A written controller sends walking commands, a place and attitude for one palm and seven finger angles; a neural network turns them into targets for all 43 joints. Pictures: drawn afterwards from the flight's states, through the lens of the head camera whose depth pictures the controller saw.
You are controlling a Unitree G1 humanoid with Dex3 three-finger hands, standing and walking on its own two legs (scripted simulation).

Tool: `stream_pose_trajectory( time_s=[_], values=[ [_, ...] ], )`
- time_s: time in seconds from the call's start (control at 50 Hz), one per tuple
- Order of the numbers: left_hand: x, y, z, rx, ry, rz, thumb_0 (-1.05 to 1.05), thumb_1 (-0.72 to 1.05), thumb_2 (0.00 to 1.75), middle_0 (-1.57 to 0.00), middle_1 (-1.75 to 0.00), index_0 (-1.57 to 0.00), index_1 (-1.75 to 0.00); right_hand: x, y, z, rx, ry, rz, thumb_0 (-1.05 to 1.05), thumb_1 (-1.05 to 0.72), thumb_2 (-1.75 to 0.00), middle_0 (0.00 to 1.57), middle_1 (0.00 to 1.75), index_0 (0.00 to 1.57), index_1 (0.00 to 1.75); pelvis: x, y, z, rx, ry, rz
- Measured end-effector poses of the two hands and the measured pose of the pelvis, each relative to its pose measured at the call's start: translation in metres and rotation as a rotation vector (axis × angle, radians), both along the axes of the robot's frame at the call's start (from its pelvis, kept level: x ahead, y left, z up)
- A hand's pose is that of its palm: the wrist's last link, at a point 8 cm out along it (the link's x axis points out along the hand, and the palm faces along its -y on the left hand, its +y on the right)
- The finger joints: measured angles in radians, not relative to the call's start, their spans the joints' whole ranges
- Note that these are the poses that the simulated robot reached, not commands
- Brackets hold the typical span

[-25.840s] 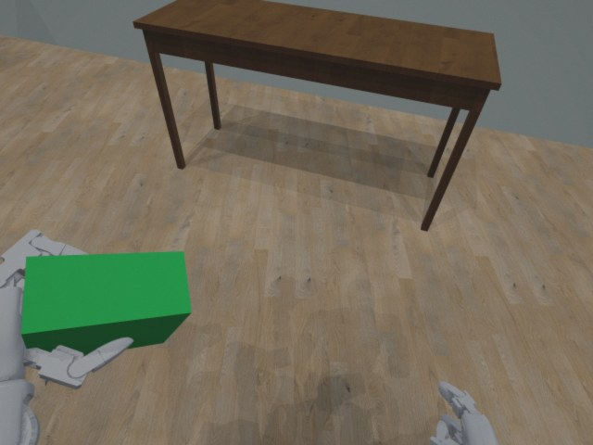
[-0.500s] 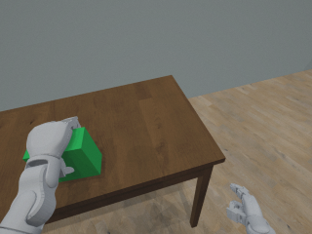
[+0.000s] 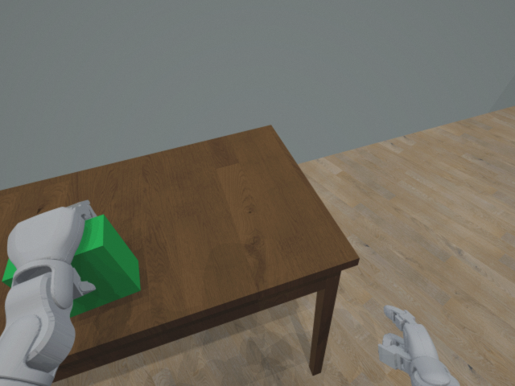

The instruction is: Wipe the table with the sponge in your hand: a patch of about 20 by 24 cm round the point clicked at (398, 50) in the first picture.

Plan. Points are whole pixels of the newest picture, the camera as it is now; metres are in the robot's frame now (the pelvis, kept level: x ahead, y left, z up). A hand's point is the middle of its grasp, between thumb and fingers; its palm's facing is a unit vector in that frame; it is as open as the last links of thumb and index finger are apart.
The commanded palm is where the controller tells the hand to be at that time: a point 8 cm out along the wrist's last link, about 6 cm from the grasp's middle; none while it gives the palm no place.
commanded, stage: move the sponge above the wiping area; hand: left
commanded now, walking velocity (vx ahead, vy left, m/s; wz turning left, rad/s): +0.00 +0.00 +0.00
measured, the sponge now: (88, 276) +0.24 +0.32 +0.05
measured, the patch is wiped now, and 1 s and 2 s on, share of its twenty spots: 0.00 0.00 0.00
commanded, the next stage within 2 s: lower the sponge onto the table in 0.68 s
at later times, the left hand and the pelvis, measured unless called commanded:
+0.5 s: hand (69, 277) +0.22 +0.32 +0.09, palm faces -0.03 -0.12 -0.99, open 10.5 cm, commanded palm +0.20 +0.30 +0.17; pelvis +0.00 +0.00 +0.00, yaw +0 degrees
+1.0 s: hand (90, 281) +0.22 +0.30 +0.07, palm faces -0.10 -0.13 -0.99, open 10.5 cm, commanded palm +0.21 +0.30 +0.17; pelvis -0.01 +0.00 +0.00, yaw +1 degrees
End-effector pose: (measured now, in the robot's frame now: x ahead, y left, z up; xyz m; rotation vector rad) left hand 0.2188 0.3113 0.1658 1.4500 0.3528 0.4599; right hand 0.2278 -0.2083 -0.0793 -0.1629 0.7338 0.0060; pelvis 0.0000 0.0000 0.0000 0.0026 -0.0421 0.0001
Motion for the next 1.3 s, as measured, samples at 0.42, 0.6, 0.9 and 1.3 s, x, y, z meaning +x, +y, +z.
stream_pose_trajectory(
  time_s=[0.42, 0.6, 0.9, 1.3],
  values=[
    [-0.009, 0.005, 0.005, 0.009, -0.013, 0.011, 0.00, -0.53, 1.04, -0.69, -1.29, -0.71, -1.29, -0.007, -0.012, -0.003, 0.006, 0.002, -0.022, 0.01, -0.90, -0.90, 0.20, 0.30, 0.20, 0.30, 0.000, -0.007, -0.001, 0.000, -0.002, -0.008],
    [-0.019, -0.029, -0.033, -0.045, 0.171, -0.153, 0.00, -0.53, 1.04, -0.69, -1.29, -0.71, -1.29, -0.008, -0.013, -0.003, -0.053, -0.021, -0.004, 0.01, -0.90, -0.90, 0.20, 0.30, 0.20, 0.30, -0.007, -0.003, -0.002, -0.003, -0.002, 0.015],
    [-0.003, 0.001, -0.007, -0.036, 0.054, 0.023, 0.00, -0.53, 1.04, -0.69, -1.29, -0.71, -1.29, -0.011, -0.002, -0.003, 0.024, -0.004, -0.020, 0.01, -0.90, -0.90, 0.20, 0.30, 0.20, 0.30, -0.006, 0.001, 0.000, 0.000, 0.005, -0.001],
    [-0.001, -0.005, -0.012, -0.039, 0.034, -0.002, 0.00, -0.53, 1.04, -0.69, -1.29, -0.71, -1.29, 0.000, 0.009, -0.001, 0.034, -0.003, 0.005, 0.01, -0.90, -0.90, 0.20, 0.30, 0.20, 0.30, -0.001, 0.004, 0.000, -0.001, 0.012, -0.002]
  ],
)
